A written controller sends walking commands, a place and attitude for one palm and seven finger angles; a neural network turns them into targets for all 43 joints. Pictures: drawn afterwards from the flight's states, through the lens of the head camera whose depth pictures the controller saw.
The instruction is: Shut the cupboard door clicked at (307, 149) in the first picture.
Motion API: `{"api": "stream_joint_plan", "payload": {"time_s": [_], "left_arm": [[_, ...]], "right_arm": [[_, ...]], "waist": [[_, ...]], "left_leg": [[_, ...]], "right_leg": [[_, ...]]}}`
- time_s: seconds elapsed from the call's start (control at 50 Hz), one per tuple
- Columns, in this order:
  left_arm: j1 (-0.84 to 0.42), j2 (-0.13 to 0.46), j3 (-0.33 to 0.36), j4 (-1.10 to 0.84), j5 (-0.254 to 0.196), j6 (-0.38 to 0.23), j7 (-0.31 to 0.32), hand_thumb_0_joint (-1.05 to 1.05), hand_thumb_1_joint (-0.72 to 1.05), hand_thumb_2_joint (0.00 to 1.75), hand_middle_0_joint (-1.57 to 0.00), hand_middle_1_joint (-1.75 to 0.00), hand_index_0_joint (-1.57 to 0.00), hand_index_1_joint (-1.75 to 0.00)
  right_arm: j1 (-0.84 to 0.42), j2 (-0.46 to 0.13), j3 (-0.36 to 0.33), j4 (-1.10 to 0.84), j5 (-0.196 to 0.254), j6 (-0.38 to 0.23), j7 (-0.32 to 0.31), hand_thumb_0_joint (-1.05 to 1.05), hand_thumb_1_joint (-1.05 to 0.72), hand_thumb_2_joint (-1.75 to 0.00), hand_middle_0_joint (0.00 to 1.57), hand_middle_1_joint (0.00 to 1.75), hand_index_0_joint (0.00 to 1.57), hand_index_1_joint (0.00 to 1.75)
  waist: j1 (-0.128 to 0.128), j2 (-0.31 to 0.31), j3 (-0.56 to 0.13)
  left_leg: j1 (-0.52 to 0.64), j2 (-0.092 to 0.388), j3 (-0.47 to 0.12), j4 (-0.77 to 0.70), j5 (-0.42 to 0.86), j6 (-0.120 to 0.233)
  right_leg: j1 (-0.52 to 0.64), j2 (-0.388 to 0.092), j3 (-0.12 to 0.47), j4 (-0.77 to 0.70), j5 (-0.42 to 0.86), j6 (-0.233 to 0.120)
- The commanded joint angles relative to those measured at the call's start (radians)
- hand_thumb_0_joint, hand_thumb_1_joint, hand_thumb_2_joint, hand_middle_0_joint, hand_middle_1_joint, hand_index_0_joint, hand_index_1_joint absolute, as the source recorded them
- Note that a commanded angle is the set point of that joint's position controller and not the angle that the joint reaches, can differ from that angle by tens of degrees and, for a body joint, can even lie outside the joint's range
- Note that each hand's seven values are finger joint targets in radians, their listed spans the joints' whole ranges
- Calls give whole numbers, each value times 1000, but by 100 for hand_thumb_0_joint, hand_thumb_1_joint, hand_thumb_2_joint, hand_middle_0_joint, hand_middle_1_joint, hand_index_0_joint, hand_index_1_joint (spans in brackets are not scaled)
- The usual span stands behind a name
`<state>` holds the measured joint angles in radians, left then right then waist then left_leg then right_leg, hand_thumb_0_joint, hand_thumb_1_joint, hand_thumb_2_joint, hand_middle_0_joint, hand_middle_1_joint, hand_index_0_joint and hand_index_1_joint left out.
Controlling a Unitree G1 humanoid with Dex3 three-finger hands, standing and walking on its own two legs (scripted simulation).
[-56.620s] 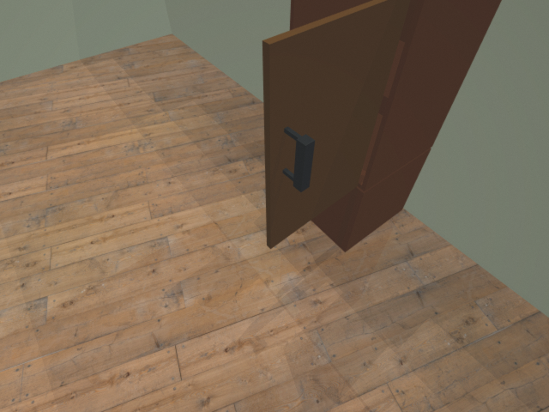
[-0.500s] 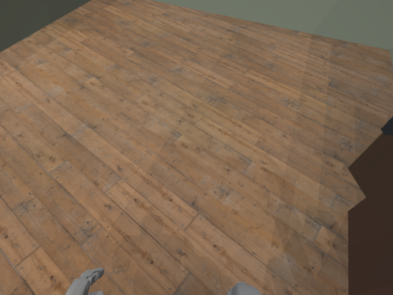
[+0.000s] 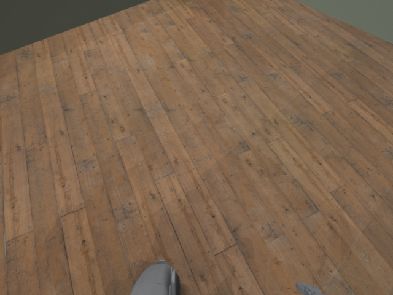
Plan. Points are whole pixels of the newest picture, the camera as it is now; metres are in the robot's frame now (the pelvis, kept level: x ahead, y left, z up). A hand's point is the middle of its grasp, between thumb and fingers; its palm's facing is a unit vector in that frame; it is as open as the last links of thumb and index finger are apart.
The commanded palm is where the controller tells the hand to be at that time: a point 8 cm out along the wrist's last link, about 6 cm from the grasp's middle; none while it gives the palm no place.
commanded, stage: walk to a spot facing it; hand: left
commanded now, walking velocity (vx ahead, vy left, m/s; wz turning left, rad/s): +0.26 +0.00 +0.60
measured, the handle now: out of the picture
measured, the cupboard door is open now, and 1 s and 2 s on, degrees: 30 30 30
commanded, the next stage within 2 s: turn to face it in 0.14 s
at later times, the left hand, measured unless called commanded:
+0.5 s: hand (110, 226) +0.27 +0.24 -0.16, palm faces +0.13 -0.98 -0.17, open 7.4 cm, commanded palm none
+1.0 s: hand (117, 199) +0.33 +0.24 -0.15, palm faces -0.10 -0.96 -0.24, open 7.4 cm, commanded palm none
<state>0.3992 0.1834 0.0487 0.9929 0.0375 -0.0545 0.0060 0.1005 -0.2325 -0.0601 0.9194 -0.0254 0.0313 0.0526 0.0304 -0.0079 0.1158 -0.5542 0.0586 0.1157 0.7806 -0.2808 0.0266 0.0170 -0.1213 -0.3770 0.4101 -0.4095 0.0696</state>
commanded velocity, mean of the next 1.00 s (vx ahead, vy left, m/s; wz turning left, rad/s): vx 0.04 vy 0.00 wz -0.35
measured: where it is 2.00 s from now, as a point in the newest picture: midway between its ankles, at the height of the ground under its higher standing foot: (184, 254)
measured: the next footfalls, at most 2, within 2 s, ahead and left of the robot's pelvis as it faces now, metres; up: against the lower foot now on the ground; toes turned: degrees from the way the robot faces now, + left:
left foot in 0.06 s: +0.15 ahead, +0.09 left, +0.00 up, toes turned +8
right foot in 0.64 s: +0.28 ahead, -0.05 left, +0.00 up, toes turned -3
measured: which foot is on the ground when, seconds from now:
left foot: up 0.00-0.04, down 0.06-0.68, up 0.70-1.00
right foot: down 0.00-0.06, up 0.08-0.62, down 0.64-1.00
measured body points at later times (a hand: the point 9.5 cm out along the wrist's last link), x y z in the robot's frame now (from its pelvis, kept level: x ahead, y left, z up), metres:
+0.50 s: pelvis +0.18 +0.05 +0.01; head +0.21 +0.08 +0.46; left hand +0.26 +0.30 -0.14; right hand +0.23 -0.17 -0.13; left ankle +0.12 +0.09 -0.73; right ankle +0.25 -0.09 -0.67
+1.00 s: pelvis +0.28 +0.05 +0.01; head +0.33 +0.03 +0.46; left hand +0.34 +0.29 -0.13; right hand +0.37 -0.21 -0.13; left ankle +0.33 +0.22 -0.67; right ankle +0.24 -0.05 -0.73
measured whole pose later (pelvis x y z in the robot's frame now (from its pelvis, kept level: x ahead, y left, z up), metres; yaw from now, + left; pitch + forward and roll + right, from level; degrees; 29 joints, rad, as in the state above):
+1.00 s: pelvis +0.28 +0.05 +0.01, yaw -10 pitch +1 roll +1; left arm 0.28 0.19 0.06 0.94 0.03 0.02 0.00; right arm 0.08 -0.21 -0.06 0.90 -0.01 0.04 -0.03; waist 0.04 0.00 0.09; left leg -0.51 0.06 -0.05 0.94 -0.38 -0.08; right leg -0.20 0.06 0.11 0.47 -0.28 -0.04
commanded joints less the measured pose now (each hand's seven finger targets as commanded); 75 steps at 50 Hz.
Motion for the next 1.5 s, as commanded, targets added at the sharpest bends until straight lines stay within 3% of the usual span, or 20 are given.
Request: {"api": "stream_joint_plan", "payload": {"time_s": [0.0, 0.02, 0.04, 0.06, 0.16, 0.36, 0.52, 0.6, 0.62, 0.64, 0.66, 0.68, 0.82, 1.0, 1.06, 1.08, 1.1, 1.12, 1.24, 1.48], "left_arm": [[-17, 233, 57, -77, -14, -17, 5, 0, 90, 90, -20, -30, -20, -30], [-35, 218, 58, -98, -21, -15, -4, 0, 90, 90, -20, -30, -20, -30], [-55, 155, 40, -152, -32, -9, -22, 0, 90, 90, -20, -30, -20, -30], [-174, 187, 34, -205, -30, 4, -12, 0, 90, 90, -20, -30, -20, -30], [-72, 123, 46, -126, -8, 38, -13, 0, 90, 90, -20, -30, -20, -30], [-125, 66, 10, -94, -18, 71, 12, 0, 90, 90, -20, -30, -20, -30], [-266, 63, 16, -142, -20, 85, 1, 0, 90, 90, -20, -30, -20, -30], [-106, 81, 29, -117, -17, 74, -1, 0, 90, 90, -20, -30, -20, -30], [-1, 103, 38, -92, -15, 65, 1, 0, 90, 90, -20, -30, -20, -30], [100, 176, 54, -60, -7, 50, 10, 0, 90, 90, -20, -30, -20, -30], [96, 224, 59, -50, -20, 48, 20, 0, 90, 90, -20, -30, -20, -30], [43, 196, 57, -71, -25, 55, 31, 0, 90, 90, -20, -30, -20, -30], [-122, 165, 51, -120, -19, 47, 22, 0, 90, 90, -20, -30, -20, -30], [-96, 216, 81, -143, -7, 69, 10, 0, 90, 90, -20, -30, -20, -30], [-150, 215, 84, -160, -15, 79, 14, 0, 90, 90, -20, -30, -20, -30], [-149, 177, 73, -180, -25, 82, 14, 0, 90, 90, -20, -30, -20, -30], [-106, 126, 61, -193, -39, 84, 5, 0, 90, 90, -20, -30, -20, -30], [-128, 145, 59, -198, -29, 83, 6, 0, 90, 90, -20, -30, -20, -30], [-142, 156, 69, -193, -19, 117, -33, 0, 90, 90, -20, -30, -20, -30], [-254, 124, 44, -228, -19, 104, -48, 0, 90, 90, -20, -30, -20, -30]], "right_arm": [[176, -90, -16, -57, -8, -46, -2, 0, -90, -90, 20, 30, 20, 30], [323, -184, -40, -28, -13, -51, -13, 0, -90, -90, 20, 30, 20, 30], [403, -318, -72, -16, -15, -61, -27, 0, -90, -90, 20, 30, 20, 30], [427, -337, -68, -3, 9, -53, -44, 0, -90, -90, 20, 30, 20, 30], [115, -166, -12, -79, 4, -81, -67, 0, -90, -90, 20, 30, 20, 30], [232, -60, 20, 27, 13, -87, -93, 0, -90, -90, 20, 30, 20, 30], [285, -65, 14, 78, -5, -62, -117, 0, -90, -90, 20, 30, 20, 30], [250, -93, -2, 68, 13, -53, -117, 0, -90, -90, 20, 30, 20, 30], [213, -105, -9, 53, 25, -53, -113, 0, -90, -90, 20, 30, 20, 30], [195, -86, -13, 25, 38, -54, -107, 0, -90, -90, 20, 30, 20, 30], [165, -53, -8, -5, 33, -53, -101, 0, -90, -90, 20, 30, 20, 30], [120, -46, -3, -12, 24, -41, -106, 0, -90, -90, 20, 30, 20, 30], [111, -17, -4, -21, 10, 2, -76, 0, -90, -90, 20, 30, 20, 30], [-26, -47, -2, -107, 23, -23, -84, 0, -90, -90, 20, 30, 20, 30], [77, -74, -10, -83, 30, -32, -87, 0, -90, -90, 20, 30, 20, 30], [129, -131, -16, -73, 20, -44, -91, 0, -90, -90, 20, 30, 20, 30], [157, -228, -31, -82, 5, -53, -93, 0, -90, -90, 20, 30, 20, 30], [188, -241, -28, -88, 2, -41, -97, 0, -90, -90, 20, 30, 20, 30], [57, -153, 5, -138, -6, -37, -98, 0, -90, -90, 20, 30, 20, 30], [163, -212, -34, -71, -5, -27, -77, 0, -90, -90, 20, 30, 20, 30]], "waist": [[-136, -103, -185], [-216, 45, -304], [-225, 309, -363], [-232, 157, -361], [-39, 98, -139], [-16, 108, -131], [-57, 96, -53], [11, 77, -163], [61, 55, -215], [84, -108, -309], [60, -177, -269], [58, -110, -196], [-41, -73, -142], [7, -183, -156], [-52, -149, -180], [-65, -14, -215], [-57, 272, -252], [-72, 234, -239], [-8, 211, -127], [-54, 253, -174]], "left_leg": [[373, -109, 69, -184, 26, 59], [651, -9, -94, -244, 90, 104], [839, 307, -604, -328, 328, 247], [834, 366, -695, -402, 415, 285], [368, 168, -336, -467, 374, 138], [500, 110, -158, -436, 939, -5], [590, 229, -142, -367, 1010, 88], [596, 209, -82, -143, 1131, 52], [528, 160, -62, 10, 1031, 19], [302, 29, 8, 284, 590, -37], [53, -112, 3, 515, -320, -76], [-7, -58, -153, 537, -325, -62], [33, -7, -137, 331, -78, -104], [116, -50, -111, -26, -126, -108], [354, -53, -118, -315, 74, -104], [516, 62, -189, -426, 216, -80], [652, 345, -452, -430, 512, 38], [556, 443, -498, -413, 641, 133], [399, 262, -169, -449, 457, 92], [441, 304, -18, -333, 438, 70]], "right_leg": [[-66, -232, 40, 307, 914, -101], [-271, -175, 50, 576, 614, -65], [-638, 14, 123, 906, -169, -3], [-724, 15, 297, 1008, -186, -18], [-577, -48, 375, 853, 76, -6], [-565, 65, 384, 614, 274, -21], [-535, 95, 340, 397, 122, -73], [-300, 139, 301, 188, 204, -107], [-158, 119, 351, 76, 370, -136], [71, -74, 609, 49, 894, -244], [135, -291, 834, 23, 1321, -388], [82, -269, 813, 6, 1190, -411], [-170, -60, 608, -61, 755, -256], [-122, -42, 732, 51, 864, -253], [-242, 9, 731, 143, 692, -178], [-362, 89, 668, 223, 462, -130], [-552, 211, 526, 442, -119, -67], [-533, 170, 467, 645, -273, -48], [-556, 93, 401, 811, -46, -8], [-350, 111, 266, 272, 22, -46]]}}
